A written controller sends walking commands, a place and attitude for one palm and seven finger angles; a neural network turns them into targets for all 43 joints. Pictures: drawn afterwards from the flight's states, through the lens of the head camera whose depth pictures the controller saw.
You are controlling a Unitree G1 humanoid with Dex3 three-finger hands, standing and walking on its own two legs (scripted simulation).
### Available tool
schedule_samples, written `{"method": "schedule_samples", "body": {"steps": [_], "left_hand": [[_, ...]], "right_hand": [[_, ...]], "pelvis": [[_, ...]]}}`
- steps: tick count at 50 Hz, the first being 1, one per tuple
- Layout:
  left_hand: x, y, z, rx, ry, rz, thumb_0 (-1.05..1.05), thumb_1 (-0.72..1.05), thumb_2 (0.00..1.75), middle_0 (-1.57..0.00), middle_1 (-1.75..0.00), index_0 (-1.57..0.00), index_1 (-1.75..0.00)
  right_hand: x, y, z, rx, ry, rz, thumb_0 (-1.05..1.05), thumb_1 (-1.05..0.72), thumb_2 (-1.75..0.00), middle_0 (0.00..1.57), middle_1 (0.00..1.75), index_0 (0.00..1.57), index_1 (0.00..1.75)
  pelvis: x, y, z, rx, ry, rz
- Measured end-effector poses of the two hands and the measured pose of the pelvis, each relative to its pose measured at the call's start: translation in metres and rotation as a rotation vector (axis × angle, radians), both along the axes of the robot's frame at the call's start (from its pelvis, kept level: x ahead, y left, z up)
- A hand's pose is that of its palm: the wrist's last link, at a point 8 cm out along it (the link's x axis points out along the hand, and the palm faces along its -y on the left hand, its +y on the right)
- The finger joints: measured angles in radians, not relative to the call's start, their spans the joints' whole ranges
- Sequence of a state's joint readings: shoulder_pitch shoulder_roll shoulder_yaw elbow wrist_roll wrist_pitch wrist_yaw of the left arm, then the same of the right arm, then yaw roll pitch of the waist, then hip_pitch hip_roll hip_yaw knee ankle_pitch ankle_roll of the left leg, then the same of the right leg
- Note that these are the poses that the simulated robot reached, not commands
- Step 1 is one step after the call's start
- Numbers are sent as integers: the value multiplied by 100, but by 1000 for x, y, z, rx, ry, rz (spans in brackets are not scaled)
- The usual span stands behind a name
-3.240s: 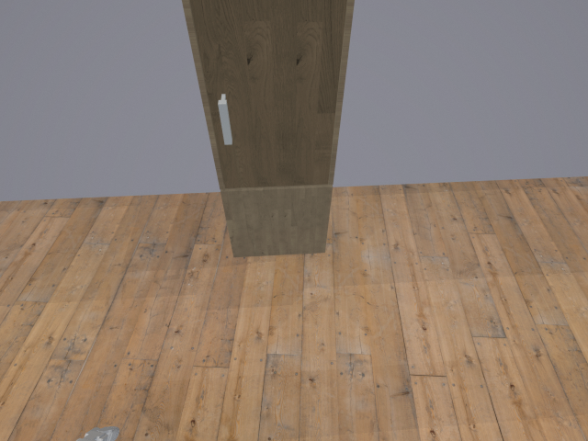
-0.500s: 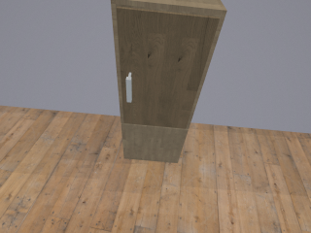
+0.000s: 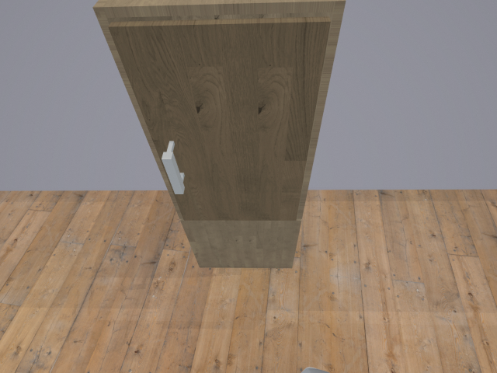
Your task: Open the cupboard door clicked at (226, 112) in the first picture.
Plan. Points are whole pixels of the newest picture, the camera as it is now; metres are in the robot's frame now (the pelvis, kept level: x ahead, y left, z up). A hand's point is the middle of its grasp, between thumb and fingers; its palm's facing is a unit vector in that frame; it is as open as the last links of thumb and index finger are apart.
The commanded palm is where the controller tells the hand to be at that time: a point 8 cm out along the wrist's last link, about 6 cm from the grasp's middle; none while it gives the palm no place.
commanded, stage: come to a stop and stand still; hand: left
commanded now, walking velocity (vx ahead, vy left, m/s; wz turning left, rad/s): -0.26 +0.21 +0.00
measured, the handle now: (175, 168) +0.55 +0.20 -0.06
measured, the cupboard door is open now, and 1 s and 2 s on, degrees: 0 0 0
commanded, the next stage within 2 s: look again from close up in 0.76 s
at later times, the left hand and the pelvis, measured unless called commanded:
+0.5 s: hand out of the picture -0.01 +0.26 -0.17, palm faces +0.05 -0.98 -0.20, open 7.4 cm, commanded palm none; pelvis -0.03 +0.07 +0.01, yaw +0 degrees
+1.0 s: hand out of the picture -0.05 +0.25 -0.16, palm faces -0.01 -0.98 -0.22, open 7.3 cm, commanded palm none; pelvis -0.07 +0.07 +0.01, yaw +0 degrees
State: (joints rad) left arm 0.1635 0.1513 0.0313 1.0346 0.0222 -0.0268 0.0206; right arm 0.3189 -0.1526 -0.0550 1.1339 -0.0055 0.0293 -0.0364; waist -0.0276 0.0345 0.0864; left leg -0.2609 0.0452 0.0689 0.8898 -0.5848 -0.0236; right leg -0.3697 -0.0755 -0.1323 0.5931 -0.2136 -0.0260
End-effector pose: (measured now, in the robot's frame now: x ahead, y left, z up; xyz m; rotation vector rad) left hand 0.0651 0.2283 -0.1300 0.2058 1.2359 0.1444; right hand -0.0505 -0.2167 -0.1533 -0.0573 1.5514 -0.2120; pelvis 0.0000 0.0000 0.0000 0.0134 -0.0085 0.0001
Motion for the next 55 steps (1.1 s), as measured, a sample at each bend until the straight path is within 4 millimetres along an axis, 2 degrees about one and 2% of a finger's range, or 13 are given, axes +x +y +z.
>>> {"method": "schedule_samples", "body": {"steps": [4,9,12,14,18,23,27,32,36,42,45,49,55], "left_hand": [[9,1,4,4,-29,21,0,92,89,-20,-30,-20,-30],[5,20,2,1,-43,24,0,91,89,-20,-30,-21,-30],[-3,37,-5,-13,-52,31,0,91,89,-20,-30,-21,-30],[-9,51,-15,-28,-53,42,0,91,89,-20,-30,-21,-30],[-30,70,-17,-40,-4,66,0,91,89,-20,-30,-20,-30],[-68,82,-9,-40,74,84,0,91,89,-20,-30,-20,-30],[-96,81,-6,-36,163,80,0,91,89,-19,-30,-20,-30],[-118,70,-3,-28,213,66,0,91,89,-19,-30,-20,-30],[-124,60,1,-42,206,47,0,91,89,-19,-30,-20,-30],[-121,48,-3,-72,170,34,0,90,89,-20,-30,-20,-30],[-123,49,-4,-66,158,2,1,92,89,-20,-30,-20,-30],[-118,66,-1,-28,87,6,1,92,89,-20,-30,-21,-30],[-105,92,7,38,-3,-2,1,91,89,-20,-30,-20,-30]], "right_hand": [[38,-7,4,-19,-65,44,0,-91,-89,20,30,20,30],[85,-5,14,-56,-213,95,0,-91,-89,20,30,20,30],[102,4,23,-87,-300,123,0,-91,-90,20,30,20,30],[105,12,25,-111,-346,136,0,-91,-90,20,30,20,30],[92,32,37,-122,-339,150,0,-91,-89,20,30,20,30],[76,52,41,-102,-290,147,0,-91,-89,20,30,20,30],[64,58,36,-87,-269,119,0,-92,-89,21,30,20,30],[42,61,22,-56,-229,71,0,-93,-89,21,30,20,30],[21,62,21,-42,-197,56,0,-93,-89,20,30,20,30],[-11,67,22,-24,-145,48,0,-92,-89,20,30,20,30],[-24,68,23,-14,-139,57,0,-92,-89,20,30,20,30],[-26,55,22,-46,-187,76,0,-91,-89,21,30,20,30],[-11,30,26,-107,-268,99,0,-91,-89,21,30,20,30]], "pelvis": [[-4,3,4,6,8,8],[-15,17,4,1,13,9],[-21,30,0,-10,9,7],[-25,40,-6,-26,7,6],[-30,53,1,-26,1,4],[-30,64,12,-25,19,0],[-30,69,13,-12,25,-8],[-34,71,12,-2,17,-21],[-39,71,15,-8,1,-24],[-49,68,17,-8,-18,-25],[-55,66,15,-9,-18,-14],[-64,66,11,-19,-18,5],[-74,66,7,-26,-26,4]]}}
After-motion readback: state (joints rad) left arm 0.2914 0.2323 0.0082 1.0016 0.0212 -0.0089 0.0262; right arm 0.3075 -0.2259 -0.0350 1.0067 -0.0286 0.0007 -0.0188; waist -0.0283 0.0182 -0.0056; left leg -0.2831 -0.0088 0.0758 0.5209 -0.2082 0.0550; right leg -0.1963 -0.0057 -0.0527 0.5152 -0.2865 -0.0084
